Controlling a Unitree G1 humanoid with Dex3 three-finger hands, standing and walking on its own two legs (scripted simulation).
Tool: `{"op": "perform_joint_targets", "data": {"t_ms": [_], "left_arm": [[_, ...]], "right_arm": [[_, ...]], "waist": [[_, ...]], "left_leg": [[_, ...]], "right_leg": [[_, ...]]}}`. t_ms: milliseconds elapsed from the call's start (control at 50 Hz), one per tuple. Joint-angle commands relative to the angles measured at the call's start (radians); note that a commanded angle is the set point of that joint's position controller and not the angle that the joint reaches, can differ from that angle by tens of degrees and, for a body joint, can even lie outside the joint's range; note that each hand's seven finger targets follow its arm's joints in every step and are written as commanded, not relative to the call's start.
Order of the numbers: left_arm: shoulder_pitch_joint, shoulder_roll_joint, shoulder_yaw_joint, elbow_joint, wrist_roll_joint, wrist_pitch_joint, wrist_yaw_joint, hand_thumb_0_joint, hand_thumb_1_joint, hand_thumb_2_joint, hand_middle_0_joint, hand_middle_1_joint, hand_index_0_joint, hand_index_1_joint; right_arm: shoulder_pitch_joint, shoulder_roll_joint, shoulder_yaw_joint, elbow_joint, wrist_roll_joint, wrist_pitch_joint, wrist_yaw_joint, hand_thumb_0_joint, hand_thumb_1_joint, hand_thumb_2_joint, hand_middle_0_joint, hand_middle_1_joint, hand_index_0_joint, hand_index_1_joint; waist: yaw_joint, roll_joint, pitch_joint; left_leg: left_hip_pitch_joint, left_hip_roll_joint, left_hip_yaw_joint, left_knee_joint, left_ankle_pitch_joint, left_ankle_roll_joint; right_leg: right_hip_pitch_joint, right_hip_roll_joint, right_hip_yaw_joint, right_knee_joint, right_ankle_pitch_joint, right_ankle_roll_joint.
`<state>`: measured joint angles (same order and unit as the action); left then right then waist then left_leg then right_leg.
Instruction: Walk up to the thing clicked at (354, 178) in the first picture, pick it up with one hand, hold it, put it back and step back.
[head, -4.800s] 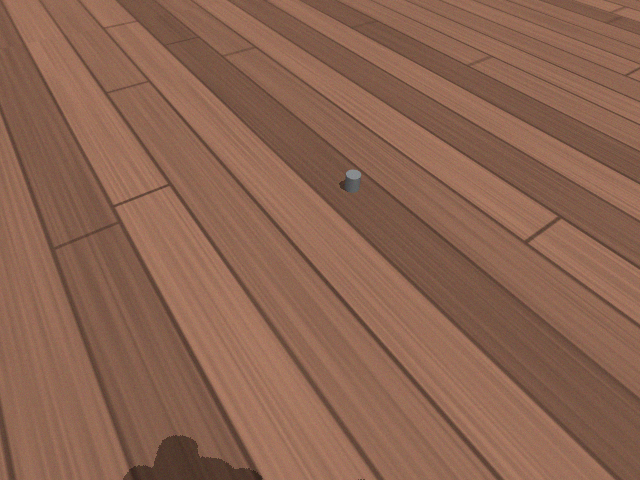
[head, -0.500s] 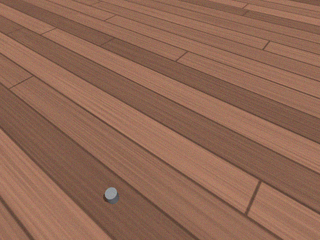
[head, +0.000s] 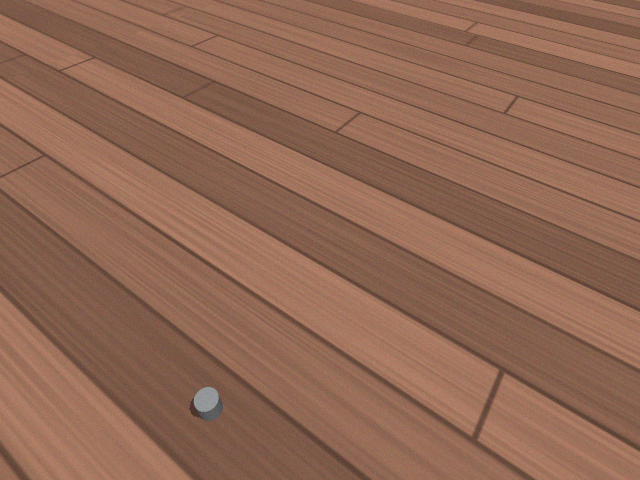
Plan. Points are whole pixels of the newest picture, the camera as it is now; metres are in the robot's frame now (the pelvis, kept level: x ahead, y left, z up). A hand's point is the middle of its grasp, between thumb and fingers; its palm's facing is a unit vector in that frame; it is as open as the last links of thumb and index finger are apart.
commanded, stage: walk up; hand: left
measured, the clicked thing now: (208, 404) +0.46 +0.31 -0.74
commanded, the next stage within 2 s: stand in 0.58 s
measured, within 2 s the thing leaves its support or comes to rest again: neither
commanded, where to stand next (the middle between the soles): +0.03 +0.01 m, yaw +0 degrees
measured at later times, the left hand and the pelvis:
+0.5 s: hand out of the picture +0.08 +0.25 -0.15, palm faces +0.00 -0.94 -0.35, open 7.4 cm; pelvis +0.01 +0.00 +0.00, yaw +1 degrees
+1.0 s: hand out of the picture +0.08 +0.24 -0.15, palm faces -0.01 -0.94 -0.34, open 7.4 cm; pelvis +0.00 -0.01 +0.00, yaw +0 degrees
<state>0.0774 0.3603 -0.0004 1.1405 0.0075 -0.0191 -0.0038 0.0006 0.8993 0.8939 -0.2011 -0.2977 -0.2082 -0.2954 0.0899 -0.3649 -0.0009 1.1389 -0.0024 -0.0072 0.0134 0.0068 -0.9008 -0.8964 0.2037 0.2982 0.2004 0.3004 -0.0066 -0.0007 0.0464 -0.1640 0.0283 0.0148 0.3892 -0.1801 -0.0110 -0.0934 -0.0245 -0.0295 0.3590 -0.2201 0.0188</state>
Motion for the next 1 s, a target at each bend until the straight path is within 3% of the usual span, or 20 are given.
{"op": "perform_joint_targets", "data": {"t_ms": [0,100,220,520,600,720,980], "left_arm": [[-0.067,0.211,0.042,-0.052,-0.001,-0.022,0.010,0.000,0.900,0.900,-0.200,-0.300,-0.200,-0.300],[-0.058,0.210,0.044,-0.046,0.001,-0.018,0.009,0.000,0.900,0.900,-0.200,-0.300,-0.200,-0.300],[-0.046,0.204,0.046,-0.040,0.000,-0.020,0.011,0.000,0.900,0.900,-0.200,-0.300,-0.200,-0.300],[-0.036,0.202,0.052,-0.048,0.006,-0.017,0.014,0.000,0.900,0.900,-0.200,-0.300,-0.200,-0.300],[-0.026,0.196,0.047,-0.049,-0.004,-0.012,0.016,0.000,0.900,0.900,-0.200,-0.300,-0.200,-0.300],[-0.027,0.198,0.047,-0.055,-0.002,-0.013,0.013,0.000,0.900,0.900,-0.200,-0.300,-0.200,-0.300],[-0.026,0.206,0.046,-0.053,0.001,-0.011,0.011,0.000,0.900,0.900,-0.200,-0.300,-0.200,-0.300]], "right_arm": [[-0.048,-0.202,-0.039,-0.049,-0.003,-0.022,-0.011,0.000,-0.900,-0.900,0.200,0.300,0.200,0.300],[-0.051,-0.208,-0.040,-0.049,-0.005,-0.022,-0.011,0.000,-0.900,-0.900,0.200,0.300,0.200,0.300],[-0.045,-0.201,-0.043,-0.047,-0.005,-0.022,-0.013,0.000,-0.900,-0.900,0.200,0.300,0.200,0.300],[-0.050,-0.194,-0.045,-0.048,-0.006,-0.018,-0.016,0.000,-0.900,-0.900,0.200,0.300,0.200,0.300],[-0.068,-0.194,-0.041,-0.055,-0.003,-0.023,-0.023,0.000,-0.900,-0.900,0.200,0.300,0.200,0.300],[-0.064,-0.190,-0.039,-0.054,-0.002,-0.022,-0.021,0.000,-0.900,-0.900,0.200,0.300,0.200,0.300],[-0.060,-0.193,-0.035,-0.052,-0.004,-0.020,-0.019,0.000,-0.900,-0.900,0.200,0.300,0.200,0.300]], "waist": [[-0.001,0.002,-0.075],[0.001,0.011,-0.054],[0.001,0.002,-0.090],[0.001,0.009,-0.080],[0.004,0.009,-0.053],[0.002,0.018,-0.106],[0.000,-0.006,-0.076]], "left_leg": [[0.035,0.089,-0.088,-0.071,0.130,0.037],[0.027,0.088,-0.096,-0.093,0.081,0.036],[0.064,0.087,-0.089,-0.078,0.177,0.036],[0.065,0.084,-0.084,-0.081,0.176,0.035],[0.069,0.109,-0.100,-0.099,0.275,0.019],[0.088,0.109,-0.091,-0.102,0.238,0.016],[0.075,0.109,-0.095,-0.110,0.153,0.021]], "right_leg": [[-0.010,-0.096,0.084,-0.076,0.115,-0.038],[-0.020,-0.090,0.078,-0.083,0.079,-0.035],[0.009,-0.095,0.068,-0.081,0.148,-0.031],[0.011,-0.101,0.066,-0.087,0.159,-0.030],[-0.002,-0.112,0.070,-0.082,0.213,-0.028],[0.031,-0.118,0.075,-0.094,0.197,-0.031],[-0.004,-0.117,0.081,-0.114,0.129,-0.030]]}}
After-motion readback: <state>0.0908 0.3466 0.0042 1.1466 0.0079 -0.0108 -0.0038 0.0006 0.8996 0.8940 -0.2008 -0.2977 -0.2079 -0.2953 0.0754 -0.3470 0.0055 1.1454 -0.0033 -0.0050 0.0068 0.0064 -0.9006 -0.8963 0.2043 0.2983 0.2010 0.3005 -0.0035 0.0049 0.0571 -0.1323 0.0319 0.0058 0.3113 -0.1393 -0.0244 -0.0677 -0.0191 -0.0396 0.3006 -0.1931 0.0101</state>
